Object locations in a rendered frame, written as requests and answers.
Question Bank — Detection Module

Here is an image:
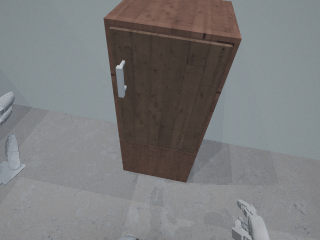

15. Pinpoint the cupboard door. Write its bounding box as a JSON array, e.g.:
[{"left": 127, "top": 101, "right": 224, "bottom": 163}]
[{"left": 109, "top": 26, "right": 233, "bottom": 154}]

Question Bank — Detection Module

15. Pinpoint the right robot hand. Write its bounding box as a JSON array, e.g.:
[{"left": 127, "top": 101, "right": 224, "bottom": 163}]
[{"left": 231, "top": 199, "right": 270, "bottom": 240}]

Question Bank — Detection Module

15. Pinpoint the handle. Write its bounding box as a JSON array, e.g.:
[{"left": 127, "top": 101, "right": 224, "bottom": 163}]
[{"left": 115, "top": 60, "right": 127, "bottom": 98}]

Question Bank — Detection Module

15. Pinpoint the left robot hand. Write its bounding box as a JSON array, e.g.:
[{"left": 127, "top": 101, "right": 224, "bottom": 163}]
[{"left": 0, "top": 91, "right": 25, "bottom": 186}]

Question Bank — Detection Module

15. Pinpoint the left robot shin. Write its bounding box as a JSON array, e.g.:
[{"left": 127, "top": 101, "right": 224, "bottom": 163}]
[{"left": 125, "top": 234, "right": 136, "bottom": 239}]

